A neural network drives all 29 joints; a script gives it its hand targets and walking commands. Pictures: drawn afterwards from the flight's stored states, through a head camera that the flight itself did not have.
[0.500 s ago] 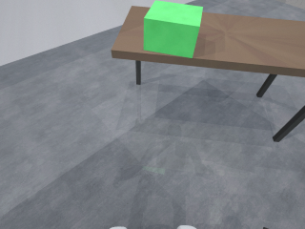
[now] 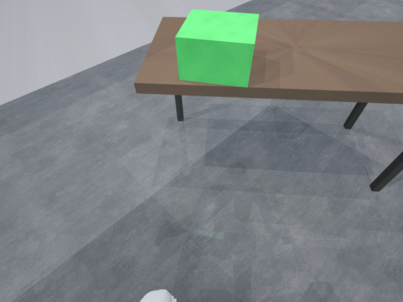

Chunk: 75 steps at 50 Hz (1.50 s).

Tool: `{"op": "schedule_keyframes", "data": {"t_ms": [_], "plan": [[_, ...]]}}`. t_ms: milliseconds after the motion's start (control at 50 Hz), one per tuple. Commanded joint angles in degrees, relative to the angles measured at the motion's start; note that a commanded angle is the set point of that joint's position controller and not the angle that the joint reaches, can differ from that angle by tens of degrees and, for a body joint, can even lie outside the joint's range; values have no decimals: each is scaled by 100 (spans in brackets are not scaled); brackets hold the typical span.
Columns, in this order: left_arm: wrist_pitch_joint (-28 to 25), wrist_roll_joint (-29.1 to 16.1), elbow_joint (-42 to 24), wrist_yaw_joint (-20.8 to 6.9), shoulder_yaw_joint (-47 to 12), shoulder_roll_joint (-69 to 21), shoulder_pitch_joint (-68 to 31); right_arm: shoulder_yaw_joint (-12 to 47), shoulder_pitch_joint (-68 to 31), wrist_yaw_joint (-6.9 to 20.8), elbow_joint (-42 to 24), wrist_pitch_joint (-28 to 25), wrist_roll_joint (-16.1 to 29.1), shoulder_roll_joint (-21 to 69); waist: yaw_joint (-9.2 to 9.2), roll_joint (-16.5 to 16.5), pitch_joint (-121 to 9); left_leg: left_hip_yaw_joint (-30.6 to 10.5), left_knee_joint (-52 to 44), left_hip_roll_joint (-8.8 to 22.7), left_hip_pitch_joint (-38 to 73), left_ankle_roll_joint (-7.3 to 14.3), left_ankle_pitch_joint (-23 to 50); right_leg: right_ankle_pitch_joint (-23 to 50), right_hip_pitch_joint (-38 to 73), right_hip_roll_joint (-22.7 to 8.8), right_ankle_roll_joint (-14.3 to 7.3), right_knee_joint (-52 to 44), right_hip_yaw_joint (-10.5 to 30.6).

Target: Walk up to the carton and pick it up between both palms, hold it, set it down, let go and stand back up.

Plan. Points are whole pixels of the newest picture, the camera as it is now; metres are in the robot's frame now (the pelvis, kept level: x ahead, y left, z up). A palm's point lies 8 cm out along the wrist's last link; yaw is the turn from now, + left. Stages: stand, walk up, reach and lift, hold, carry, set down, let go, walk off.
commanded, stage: walk up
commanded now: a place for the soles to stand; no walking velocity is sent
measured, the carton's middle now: (218, 47) +0.96 -0.05 +0.02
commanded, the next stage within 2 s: none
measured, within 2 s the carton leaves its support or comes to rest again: neither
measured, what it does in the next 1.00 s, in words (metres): walks ahead: left foot, then right foot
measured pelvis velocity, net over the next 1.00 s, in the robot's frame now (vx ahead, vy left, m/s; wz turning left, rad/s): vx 0.13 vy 0.00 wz -0.01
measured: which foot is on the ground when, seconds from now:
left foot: up 0.00-0.04, down 0.06-0.42, up 0.44-0.68, down 0.70-1.00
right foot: down 0.00-0.06, up 0.08-0.38, down 0.40-1.00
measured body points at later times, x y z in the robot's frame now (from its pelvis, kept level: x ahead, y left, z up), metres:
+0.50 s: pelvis +0.10 -0.01 +0.00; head +0.13 -0.02 +0.45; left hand +0.21 +0.30 -0.10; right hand +0.16 -0.34 -0.10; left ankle +0.07 +0.14 -0.68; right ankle +0.14 -0.13 -0.72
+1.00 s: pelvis +0.13 +0.00 -0.01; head +0.17 -0.01 +0.44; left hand +0.25 +0.32 -0.10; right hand +0.22 -0.32 -0.11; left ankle +0.16 +0.14 -0.72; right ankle +0.14 -0.13 -0.72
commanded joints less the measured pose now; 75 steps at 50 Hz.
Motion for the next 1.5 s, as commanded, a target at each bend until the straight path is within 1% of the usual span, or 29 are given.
{"op": "schedule_keyframes", "data": {"t_ms": [0, 40, 60, 80, 100, 140, 200, 320, 340, 380, 420, 460, 520, 620, 660, 680, 720, 820, 840, 880, 920, 980, 1040, 1100, 1140, 1340, 1380, 1420, 1480], "plan": [[7, 85, -298, 41, 778, 1841, -201, -361, -44, 17, -223, -181, -50, -1199, 83, -1157, 364, 440, -1564, -85, 70, -12, 281, -1552, -80, -902, -1174, -2037, 1449], [34, 12, -404, 7, 572, 1421, -462, -498, 853, -93, 43, -324, -194, -1286, -417, -542, -436, 13, -2615, -125, 1938, 233, 466, -291, -724, -541, -789, -313, 687], [90, 54, -499, 25, 471, 928, -410, -663, 1530, -166, 237, -360, -229, -1778, -762, 1051, -1000, -2006, -3120, 880, 3259, 404, -919, -573, -2015, 100, -382, 1998, 33], [103, -20, -521, 88, 433, 892, -620, -746, 1480, -223, 112, -386, -207, -2183, -778, 1095, -359, -4096, -3966, 1903, 3092, 622, -1095, -751, -3282, 606, -208, 2667, 238], [95, -29, -524, 149, 480, 1269, -797, -633, 1120, -220, 77, -352, -5, -2052, -664, 594, 263, -4114, -4088, 2144, 2311, 591, -536, -533, -3138, 412, -183, 2754, 803], [55, -54, -231, 140, 505, 1269, -206, -592, 618, -202, -4, -355, -31, -1657, -265, 546, -41, -2248, -3231, 1447, 2566, 835, 1600, -213, -2504, 167, -122, 2326, 684], [82, 22, -106, 90, 473, 1036, -162, -475, 660, -252, -52, -330, -54, -1484, -245, 799, -105, -1264, -2936, 1208, 2223, 848, 2971, -87, -2150, 59, -72, 1756, 221], [19, 78, -266, 45, 532, 1160, -721, -530, 526, -182, -158, -222, -89, -1669, -300, 514, 89, -1654, -2716, 1575, 1890, 1491, 2762, -359, -1509, -27, -5, 587, -90], [-70, 6, -203, 21, 492, 993, -597, -479, 342, -166, -226, -228, -61, -1713, -151, 1024, -95, -1062, -2435, 1433, 1669, 1343, 3309, -287, -952, 46, -83, -61, -268], [-145, 60, 55, 128, 584, 976, 329, -311, 86, -174, -235, -103, -132, -1320, 416, 361, -857, -544, -850, 964, 1024, 878, 3529, 384, 1195, 421, -195, -1742, -267], [-239, 54, 175, 224, 870, 2087, 852, -151, 104, -131, -444, -83, 37, -693, 480, -1429, -921, 24, 919, -379, -1606, 103, -254, 1384, 2578, -1862, -864, -2142, 3453], [-173, -13, -70, 249, 814, 1871, 440, -203, -240, -259, -390, -2, -34, -1185, 405, -435, -100, -360, 1414, -39, -2126, 134, -815, 1330, 2041, -1976, -1664, -1814, 3247], [-147, 5, -43, 245, 697, 1580, 217, -300, 51, -182, -270, -38, -90, -1011, 207, -1225, 28, -64, 740, 214, -1228, 5, -225, 2414, 1048, -1310, -1353, -1635, 1859], [-5, 11, -279, 268, 662, 1682, -194, -224, -39, -231, -227, -39, -38, -951, 101, -1478, -192, 429, -842, -45, -320, 11, -133, 3405, 825, -1188, -1403, -986, 1403], [94, 4, -329, 273, 522, 1383, -585, -276, 686, -280, -47, -154, -53, -828, -343, -880, -572, 243, -2272, -199, 1451, 173, 1027, 3091, -176, -704, -828, 222, 783], [101, -61, -419, 295, 369, 920, -543, -388, 1009, -316, 135, -193, -168, -1311, -372, 506, -689, -1383, -2856, 778, 1882, 317, 1305, 1863, -937, -240, -338, 1448, 226], [284, -42, -334, 400, 452, 1015, -792, -474, 495, -298, -1, -202, -97, -1866, -313, 747, 5, -3059, -3106, 1943, 1551, 1110, 2059, -1462, -1735, 324, 5, 1634, 450], [124, -47, 37, 337, 413, 891, -299, -238, -418, -348, -169, -85, -49, -1294, 144, 758, -387, -1134, -1830, 1228, 1190, 1050, 3814, -302, -187, 235, -122, -152, -144], [74, 21, 132, 319, 447, 957, -146, -196, -528, -311, -209, -33, -81, -1157, 311, 478, -471, -969, -1522, 973, 660, 823, 3454, 402, 674, 269, -203, -848, 67], [-44, 89, 282, 352, 659, 1774, 35, -120, -527, -249, -296, 115, -5, -841, 191, -717, -523, -165, -221, -123, -672, 84, 658, 1425, 1147, -1186, -883, -1414, 2790], [-64, 44, 149, 333, 613, 1865, -309, -175, -583, -277, -237, 96, -60, -899, 86, -401, -384, 10, -597, -97, -283, 112, -307, 1905, 787, -1481, -1431, -1146, 2700], [13, 48, -148, 325, 431, 1338, -1016, -209, -126, -286, 40, -71, -77, -1179, -208, -847, -699, -587, -1702, 322, 920, 396, 1166, 1970, -26, -600, -738, -361, 1337], [91, 94, -34, 322, 425, 1034, -796, -304, -498, -217, 44, -72, -131, -1541, 2, 292, -641, -1817, -2374, 1266, 1260, 1079, 918, -188, -579, 339, -190, 420, 30], [-58, 110, 133, 334, 447, 1265, -226, -192, -889, -222, -160, 18, -96, -1178, 294, -56, -623, -775, -1122, 700, 377, 663, 2340, 885, 480, -31, -414, -724, 875], [-113, 63, 117, 346, 488, 1633, -258, -129, -835, -248, -198, 107, -41, -876, 113, -929, -482, 2, -318, -80, -292, 131, 391, 2347, 857, -1217, -1133, -1291, 2507], [9, 63, 46, 345, 444, 1181, -528, -260, -681, -219, -129, 31, -108, -1337, 28, 149, -752, -1135, -1673, 944, 1016, 912, 1749, 809, -75, 131, -325, -92, 354], [-51, 84, -3, 357, 447, 1277, -377, -233, -927, -194, -176, 80, -107, -1118, 113, 87, -706, -597, -1153, 563, 495, 628, 1580, 819, 215, -210, -509, -692, 1145], [-23, 175, 53, 102, 668, 1768, 275, -324, -946, -75, -422, -70, -67, -1397, 425, -815, -502, -236, -669, -51, -999, 339, -1587, -2842, 877, -882, -1245, -1800, 2762], [-54, 164, -63, 123, 786, 1956, 135, -349, -1135, -24, -460, -118, -162, -1304, 412, -1027, 477, -186, -26, 17, -2190, 191, -775, -2881, 1192, -1492, -1607, -2625, 3797]]}}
